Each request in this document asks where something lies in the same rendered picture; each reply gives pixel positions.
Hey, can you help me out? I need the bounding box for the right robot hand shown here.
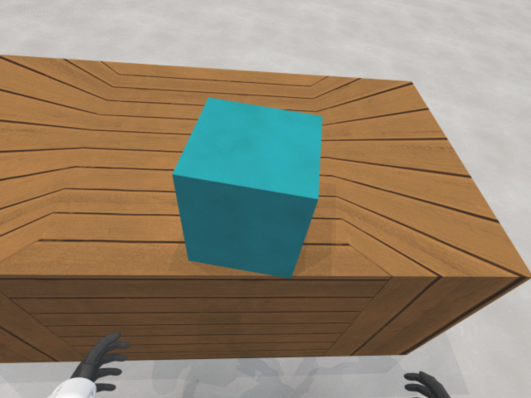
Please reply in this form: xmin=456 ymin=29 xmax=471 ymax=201
xmin=404 ymin=371 xmax=451 ymax=398

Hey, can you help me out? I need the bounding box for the left robot hand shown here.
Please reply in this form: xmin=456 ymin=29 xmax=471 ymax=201
xmin=70 ymin=332 xmax=130 ymax=392

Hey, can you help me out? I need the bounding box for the robot left forearm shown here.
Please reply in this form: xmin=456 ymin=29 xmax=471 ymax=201
xmin=47 ymin=377 xmax=96 ymax=398

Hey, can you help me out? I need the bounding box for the carton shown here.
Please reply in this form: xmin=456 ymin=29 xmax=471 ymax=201
xmin=173 ymin=98 xmax=323 ymax=279

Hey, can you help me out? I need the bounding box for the pedestal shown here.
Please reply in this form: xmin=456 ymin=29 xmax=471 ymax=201
xmin=0 ymin=55 xmax=531 ymax=363

